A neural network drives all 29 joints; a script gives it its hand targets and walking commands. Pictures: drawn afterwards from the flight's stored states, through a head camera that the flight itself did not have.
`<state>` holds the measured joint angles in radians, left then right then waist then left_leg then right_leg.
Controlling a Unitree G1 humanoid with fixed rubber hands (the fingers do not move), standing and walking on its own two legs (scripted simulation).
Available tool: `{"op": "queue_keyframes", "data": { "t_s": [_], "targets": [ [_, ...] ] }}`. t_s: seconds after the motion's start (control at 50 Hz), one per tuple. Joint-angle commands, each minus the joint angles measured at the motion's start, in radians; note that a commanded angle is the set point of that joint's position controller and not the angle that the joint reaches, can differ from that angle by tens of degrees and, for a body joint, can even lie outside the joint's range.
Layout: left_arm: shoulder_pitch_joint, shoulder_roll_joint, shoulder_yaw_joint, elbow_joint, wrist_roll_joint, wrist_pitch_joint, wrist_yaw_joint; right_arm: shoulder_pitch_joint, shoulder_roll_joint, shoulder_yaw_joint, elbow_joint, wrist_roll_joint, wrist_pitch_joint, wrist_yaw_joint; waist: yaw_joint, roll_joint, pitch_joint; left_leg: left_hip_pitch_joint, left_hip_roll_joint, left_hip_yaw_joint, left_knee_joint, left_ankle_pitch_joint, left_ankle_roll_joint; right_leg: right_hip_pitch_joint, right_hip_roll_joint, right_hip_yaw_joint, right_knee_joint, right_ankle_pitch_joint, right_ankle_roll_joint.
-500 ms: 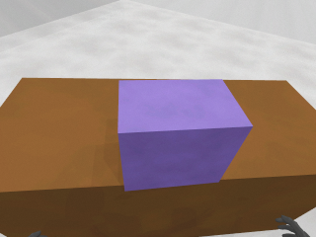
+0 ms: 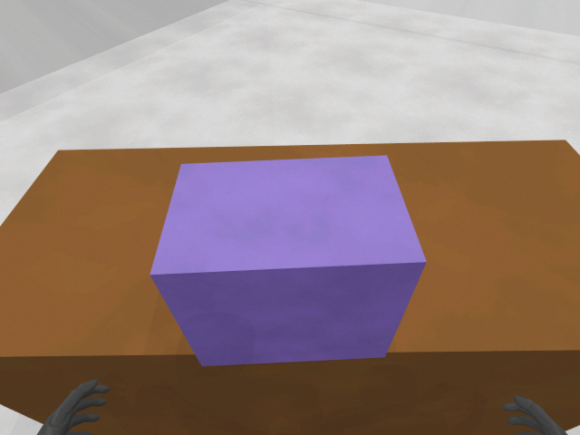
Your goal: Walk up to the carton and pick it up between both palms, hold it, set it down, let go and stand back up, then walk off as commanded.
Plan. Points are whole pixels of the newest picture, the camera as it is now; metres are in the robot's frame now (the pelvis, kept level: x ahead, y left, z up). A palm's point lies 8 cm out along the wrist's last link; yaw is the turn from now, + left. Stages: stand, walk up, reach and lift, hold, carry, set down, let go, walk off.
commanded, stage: walk up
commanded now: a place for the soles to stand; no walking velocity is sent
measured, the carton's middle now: (289, 266) +0.36 +0.01 +0.05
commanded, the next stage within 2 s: none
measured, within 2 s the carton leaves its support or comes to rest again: neither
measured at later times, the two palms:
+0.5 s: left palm out of the picture +0.11 +0.34 -0.06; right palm out of the picture +0.15 -0.32 -0.05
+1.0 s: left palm out of the picture +0.09 +0.34 -0.06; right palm out of the picture +0.15 -0.32 -0.06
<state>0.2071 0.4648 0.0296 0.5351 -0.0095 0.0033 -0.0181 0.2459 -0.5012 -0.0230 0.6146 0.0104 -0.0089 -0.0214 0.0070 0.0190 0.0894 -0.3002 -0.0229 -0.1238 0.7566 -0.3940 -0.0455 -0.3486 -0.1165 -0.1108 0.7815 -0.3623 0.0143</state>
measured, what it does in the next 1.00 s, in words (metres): stands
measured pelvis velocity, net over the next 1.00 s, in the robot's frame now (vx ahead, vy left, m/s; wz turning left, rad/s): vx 0.00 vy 0.00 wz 0.07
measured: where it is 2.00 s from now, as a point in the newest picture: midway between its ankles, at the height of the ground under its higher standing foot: outside the picture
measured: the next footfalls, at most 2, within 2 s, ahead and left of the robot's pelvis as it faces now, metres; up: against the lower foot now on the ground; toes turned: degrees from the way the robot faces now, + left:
none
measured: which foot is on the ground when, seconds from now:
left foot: down 0.00-1.00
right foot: down 0.00-1.00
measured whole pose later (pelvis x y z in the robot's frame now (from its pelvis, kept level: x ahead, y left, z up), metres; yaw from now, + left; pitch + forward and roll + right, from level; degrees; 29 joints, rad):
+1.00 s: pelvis +0.00 +0.00 +0.02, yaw +4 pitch -3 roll -1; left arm 0.12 0.44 0.08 0.86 -0.01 0.03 -0.03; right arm 0.14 -0.46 -0.03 0.88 0.02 0.00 -0.02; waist 0.03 0.01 0.10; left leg -0.25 -0.03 -0.20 0.60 -0.30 -0.05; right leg -0.24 -0.12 -0.20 0.58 -0.27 0.02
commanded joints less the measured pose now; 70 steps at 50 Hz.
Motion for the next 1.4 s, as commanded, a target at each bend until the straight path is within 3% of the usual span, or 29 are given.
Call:
{"op": "queue_keyframes", "data": {
  "t_s": [0.0, 0.04, 0.1, 0.12, 0.2, 0.3, 0.36, 0.4, 0.46, 0.52, 0.6, 0.66, 0.78, 0.88, 1.0, 1.04, 1.06, 1.18, 1.24, 1.32, 1.36, 1.38],
  "targets": [
    [-0.063, 0.222, 0.065, -0.053, -0.008, -0.008, 0.000, 0.029, -0.193, -0.063, -0.022, 0.003, -0.009, -0.001, -0.007, -0.164, -0.101, 0.013, 0.067, -0.059, -0.092, 0.229, 0.077, 0.064, -0.133, 0.156, -0.236, 0.159, -0.094],
    [-0.087, 0.218, 0.066, -0.048, -0.007, -0.002, -0.001, 0.009, -0.195, -0.063, -0.006, 0.006, -0.008, 0.002, -0.002, -0.142, -0.066, -0.033, 0.073, -0.084, -0.133, 0.185, 0.080, 0.068, -0.112, 0.157, -0.260, 0.024, -0.081],
    [-0.093, 0.214, 0.072, -0.022, -0.010, 0.000, -0.002, -0.026, -0.202, -0.062, 0.015, 0.005, -0.013, 0.004, 0.012, -0.071, -0.072, -0.092, 0.087, -0.135, -0.199, 0.156, 0.093, 0.126, -0.087, 0.142, -0.249, -0.059, -0.072],
    [-0.089, 0.207, 0.071, -0.011, -0.013, -0.001, -0.001, -0.040, -0.202, -0.061, 0.023, 0.005, -0.018, 0.004, 0.017, -0.034, -0.080, -0.112, 0.098, -0.166, -0.209, 0.171, 0.103, 0.161, -0.078, 0.144, -0.234, -0.016, -0.070],
    [-0.095, 0.207, 0.072, 0.037, -0.010, -0.005, -0.001, -0.064, -0.199, -0.053, 0.055, 0.007, -0.025, 0.003, 0.022, 0.006, -0.070, -0.156, 0.106, -0.194, -0.266, 0.147, 0.106, 0.208, -0.056, 0.133, -0.244, -0.018, -0.069],
    [-0.078, 0.213, 0.073, 0.097, -0.012, -0.009, 0.000, -0.093, -0.191, -0.051, 0.095, 0.009, -0.022, 0.003, 0.024, 0.052, -0.100, -0.104, 0.099, -0.164, -0.261, 0.247, 0.095, 0.237, -0.060, 0.114, -0.264, 0.071, -0.074],
    [-0.080, 0.206, 0.073, 0.127, -0.009, -0.010, 0.000, -0.096, -0.192, -0.051, 0.111, 0.010, -0.019, 0.002, 0.018, 0.055, -0.112, -0.089, 0.103, -0.167, -0.256, 0.289, 0.096, 0.250, -0.062, 0.111, -0.267, 0.122, -0.074],
    [-0.086, 0.203, 0.075, 0.147, -0.009, -0.006, -0.002, -0.104, -0.192, -0.051, 0.120, 0.011, -0.014, 0.001, 0.024, 0.025, -0.105, -0.101, 0.102, -0.168, -0.260, 0.272, 0.097, 0.260, -0.062, 0.105, -0.275, 0.110, -0.077],
    [-0.092, 0.213, 0.081, 0.166, -0.003, -0.004, -0.003, -0.111, -0.189, -0.055, 0.131, 0.011, -0.008, 0.000, 0.021, 0.031, -0.105, -0.083, 0.078, -0.139, -0.241, 0.234, 0.086, 0.241, -0.092, 0.114, -0.312, 0.054, -0.091],
    [-0.101, 0.208, 0.083, 0.186, 0.002, 0.000, -0.006, -0.118, -0.185, -0.057, 0.145, 0.011, -0.007, 0.002, 0.018, 0.007, -0.074, -0.093, 0.077, -0.144, -0.260, 0.194, 0.090, 0.223, -0.085, 0.111, -0.334, 0.012, -0.086],
    [-0.115, 0.203, 0.085, 0.215, 0.002, -0.002, -0.012, -0.105, -0.179, -0.059, 0.175, 0.008, -0.005, 0.002, 0.014, -0.039, -0.089, -0.068, 0.062, -0.120, -0.250, 0.231, 0.081, 0.241, -0.097, 0.100, -0.352, 0.032, -0.091],
    [-0.107, 0.197, 0.085, 0.226, 0.000, 0.001, -0.011, -0.110, -0.182, -0.061, 0.187, 0.009, -0.004, -0.001, 0.018, -0.023, -0.097, -0.035, 0.058, -0.114, -0.251, 0.262, 0.084, 0.238, -0.097, 0.092, -0.343, 0.053, -0.092],
    [-0.107, 0.189, 0.092, 0.243, 0.000, 0.009, -0.011, -0.132, -0.196, -0.064, 0.195, 0.005, -0.003, -0.005, 0.031, 0.014, -0.083, -0.104, 0.085, -0.193, -0.302, 0.243, 0.101, 0.284, -0.052, 0.073, -0.295, 0.056, -0.079],
    [-0.108, 0.190, 0.091, 0.263, 0.001, 0.006, -0.009, -0.126, -0.172, -0.060, 0.211, 0.005, -0.001, -0.007, 0.029, 0.004, -0.095, -0.081, 0.067, -0.144, -0.282, 0.280, 0.089, 0.296, -0.081, 0.077, -0.310, 0.102, -0.092],
    [-0.128, 0.200, 0.096, 0.261, 0.003, 0.013, -0.010, -0.099, -0.168, -0.061, 0.234, 0.006, 0.006, -0.007, 0.017, -0.059, -0.090, -0.041, 0.044, -0.095, -0.222, 0.269, 0.074, 0.257, -0.120, 0.077, -0.346, 0.069, -0.116],
    [-0.131, 0.187, 0.093, 0.265, 0.001, 0.017, -0.011, -0.107, -0.171, -0.061, 0.231, 0.001, 0.005, -0.007, 0.016, -0.027, -0.071, -0.053, 0.055, -0.123, -0.251, 0.253, 0.087, 0.241, -0.097, 0.070, -0.328, 0.044, -0.099],
    [-0.130, 0.189, 0.096, 0.267, 0.001, 0.017, -0.011, -0.108, -0.171, -0.066, 0.234, 0.001, 0.007, -0.007, 0.019, -0.038, -0.071, -0.064, 0.056, -0.130, -0.258, 0.250, 0.087, 0.252, -0.094, 0.065, -0.330, 0.039, -0.097],
    [-0.118, 0.176, 0.099, 0.270, 0.000, 0.014, -0.008, -0.132, -0.180, -0.064, 0.232, -0.001, -0.001, -0.010, 0.036, 0.026, -0.090, -0.095, 0.077, -0.190, -0.297, 0.300, 0.099, 0.306, -0.059, 0.063, -0.276, 0.112, -0.086],
    [-0.107, 0.185, 0.104, 0.275, 0.002, 0.012, -0.005, -0.130, -0.174, -0.064, 0.235, 0.001, 0.000, -0.011, 0.036, 0.006, -0.101, -0.091, 0.064, -0.157, -0.271, 0.300, 0.092, 0.320, -0.077, 0.077, -0.300, 0.142, -0.096],
    [-0.122, 0.196, 0.106, 0.272, 0.006, 0.012, -0.006, -0.102, -0.163, -0.063, 0.244, 0.003, 0.008, -0.011, 0.021, -0.038, -0.118, -0.019, 0.028, -0.068, -0.168, 0.302, 0.071, 0.273, -0.150, 0.095, -0.344, 0.130, -0.140],
    [-0.148, 0.196, 0.104, 0.268, 0.007, 0.017, -0.009, -0.086, -0.160, -0.066, 0.249, -0.002, 0.012, -0.010, 0.008, -0.070, -0.090, 0.007, 0.027, -0.051, -0.170, 0.272, 0.066, 0.224, -0.155, 0.082, -0.350, 0.093, -0.135],
    [-0.153, 0.193, 0.100, 0.267, 0.004, 0.019, -0.011, -0.083, -0.163, -0.066, 0.249, -0.002, 0.012, -0.010, 0.005, -0.075, -0.077, -0.006, 0.040, -0.081, -0.208, 0.254, 0.076, 0.220, -0.131, 0.071, -0.335, 0.063, -0.118]
  ]
}}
